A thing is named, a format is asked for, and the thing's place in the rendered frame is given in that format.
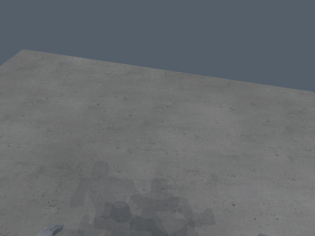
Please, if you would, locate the left robot hand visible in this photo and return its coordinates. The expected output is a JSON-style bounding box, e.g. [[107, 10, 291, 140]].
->
[[37, 223, 63, 236]]

